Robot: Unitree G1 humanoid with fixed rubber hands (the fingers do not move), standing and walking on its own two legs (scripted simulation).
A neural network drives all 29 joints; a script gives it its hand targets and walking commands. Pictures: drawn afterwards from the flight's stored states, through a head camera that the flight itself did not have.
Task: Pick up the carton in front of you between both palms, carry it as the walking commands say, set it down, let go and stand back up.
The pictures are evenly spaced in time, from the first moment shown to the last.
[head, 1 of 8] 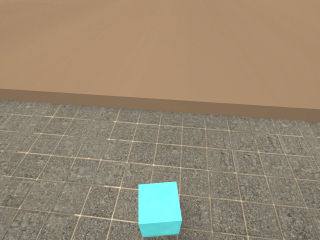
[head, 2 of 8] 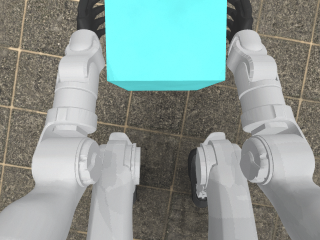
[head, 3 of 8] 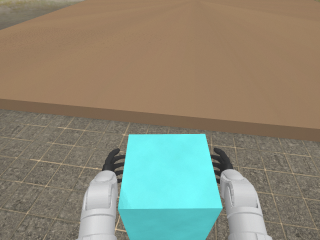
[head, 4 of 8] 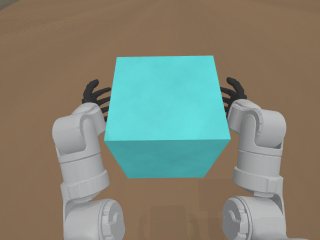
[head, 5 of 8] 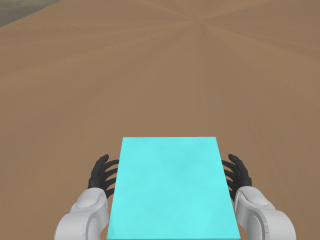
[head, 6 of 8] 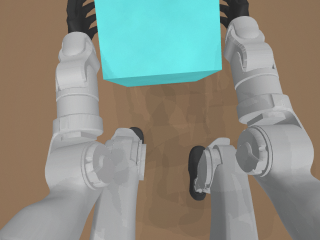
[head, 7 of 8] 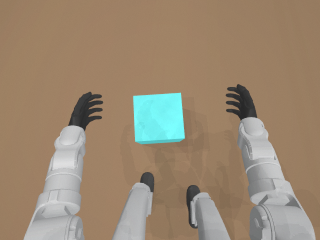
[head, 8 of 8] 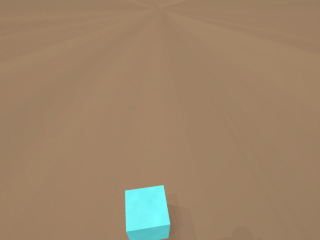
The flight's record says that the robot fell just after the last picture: no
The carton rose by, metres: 0.92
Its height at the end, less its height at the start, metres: +0.14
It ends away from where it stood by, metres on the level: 3.53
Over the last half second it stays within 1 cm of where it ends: yes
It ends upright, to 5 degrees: yes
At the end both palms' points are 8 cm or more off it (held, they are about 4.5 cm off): yes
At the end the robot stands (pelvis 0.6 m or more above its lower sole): yes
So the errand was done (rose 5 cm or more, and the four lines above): yes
